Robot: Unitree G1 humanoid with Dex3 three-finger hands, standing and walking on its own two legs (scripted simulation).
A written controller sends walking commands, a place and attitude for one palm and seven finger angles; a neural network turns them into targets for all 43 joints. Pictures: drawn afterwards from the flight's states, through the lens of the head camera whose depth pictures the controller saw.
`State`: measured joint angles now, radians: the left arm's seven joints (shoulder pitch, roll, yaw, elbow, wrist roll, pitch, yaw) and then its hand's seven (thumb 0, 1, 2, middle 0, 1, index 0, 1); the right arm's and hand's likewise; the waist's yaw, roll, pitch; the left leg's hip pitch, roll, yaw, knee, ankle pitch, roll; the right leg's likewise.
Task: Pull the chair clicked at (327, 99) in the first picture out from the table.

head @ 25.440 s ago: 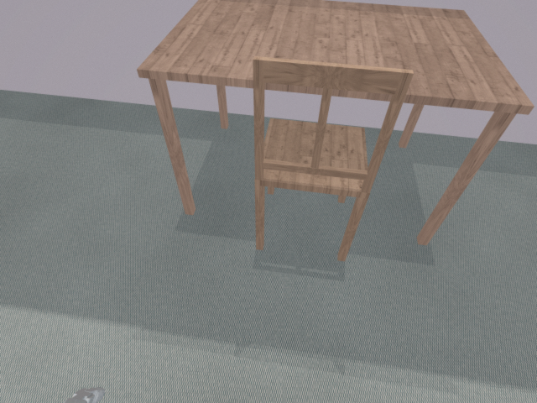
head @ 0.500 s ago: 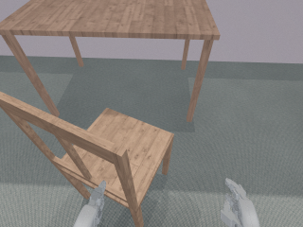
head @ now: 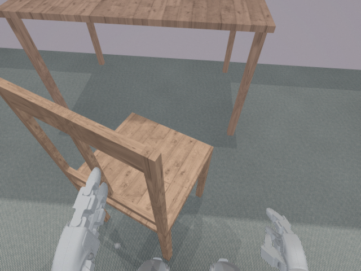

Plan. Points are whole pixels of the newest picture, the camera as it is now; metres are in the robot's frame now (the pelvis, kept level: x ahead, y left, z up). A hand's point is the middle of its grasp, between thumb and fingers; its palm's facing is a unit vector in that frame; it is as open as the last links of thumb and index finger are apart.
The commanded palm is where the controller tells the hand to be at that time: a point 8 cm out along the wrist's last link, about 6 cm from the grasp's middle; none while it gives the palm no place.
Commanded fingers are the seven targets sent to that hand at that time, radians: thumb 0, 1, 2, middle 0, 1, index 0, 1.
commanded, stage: draw the hand back to the body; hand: left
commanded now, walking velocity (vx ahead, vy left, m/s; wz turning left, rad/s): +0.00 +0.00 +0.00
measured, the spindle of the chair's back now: (95, 168) +0.35 +0.24 -0.01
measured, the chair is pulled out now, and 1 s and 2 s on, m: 0.57 0.57 0.57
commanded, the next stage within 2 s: step back with the hand held close in 1.30 s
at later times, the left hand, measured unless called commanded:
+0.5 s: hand (60, 216) +0.18 +0.19 +0.16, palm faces +0.24 -0.89 -0.39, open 15.2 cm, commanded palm +0.14 +0.24 +0.19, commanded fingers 0.00 0.17 0.55 -0.10 -0.15 -0.10 -0.15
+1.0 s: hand out of the picture +0.24 +0.25 +0.26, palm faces +0.48 -0.76 -0.43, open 8.4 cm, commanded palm +0.19 +0.29 +0.27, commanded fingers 0.00 0.90 0.90 -0.20 -0.30 -0.20 -0.30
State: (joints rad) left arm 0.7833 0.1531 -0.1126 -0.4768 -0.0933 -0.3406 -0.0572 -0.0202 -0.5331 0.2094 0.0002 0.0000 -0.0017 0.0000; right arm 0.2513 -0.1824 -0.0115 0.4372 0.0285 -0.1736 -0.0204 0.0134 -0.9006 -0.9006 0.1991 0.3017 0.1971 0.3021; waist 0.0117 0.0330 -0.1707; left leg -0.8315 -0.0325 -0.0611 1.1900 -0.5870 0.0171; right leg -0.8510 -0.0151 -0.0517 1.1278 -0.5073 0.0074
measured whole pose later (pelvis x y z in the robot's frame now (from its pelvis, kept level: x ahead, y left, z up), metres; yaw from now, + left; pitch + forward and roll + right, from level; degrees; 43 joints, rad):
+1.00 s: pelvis +0.05 -0.01 +0.09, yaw -1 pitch -2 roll -1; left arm 0.47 0.38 0.38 -0.43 -0.07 -0.09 0.14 0.00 0.72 0.82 -0.18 -0.26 -0.19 -0.26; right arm 0.19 -0.21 0.01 0.65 0.01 -0.14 -0.07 0.01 -0.90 -0.90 0.20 0.30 0.20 0.30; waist 0.06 0.07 -0.01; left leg -0.09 -0.01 -0.05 0.47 -0.34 0.01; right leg -0.14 0.00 -0.03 0.46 -0.28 0.00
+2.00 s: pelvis -0.02 +0.00 +0.09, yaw -2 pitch +1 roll +0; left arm 0.56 0.42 0.42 -0.50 -0.04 -0.18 0.15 0.01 0.89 0.90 -0.21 -0.30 -0.22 -0.30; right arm 0.18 -0.21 0.00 0.58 0.01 -0.05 -0.08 0.01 -0.90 -0.90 0.20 0.30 0.20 0.30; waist 0.01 0.00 0.02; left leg -0.29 -0.02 -0.01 0.53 -0.25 0.02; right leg -0.33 -0.01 0.00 0.48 -0.17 0.02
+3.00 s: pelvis -0.12 -0.02 +0.08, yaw +1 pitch +2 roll +0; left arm 0.57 0.48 0.49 -0.57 -0.04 -0.24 0.16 0.01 0.89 0.90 -0.21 -0.30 -0.22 -0.30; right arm 0.16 -0.17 -0.03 0.63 -0.02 -0.12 -0.07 0.01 -0.90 -0.90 0.20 0.30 0.20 0.30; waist 0.00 -0.08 0.04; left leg -0.38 0.01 0.00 0.58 -0.23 -0.01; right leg -0.48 0.01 0.02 0.81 -0.41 0.01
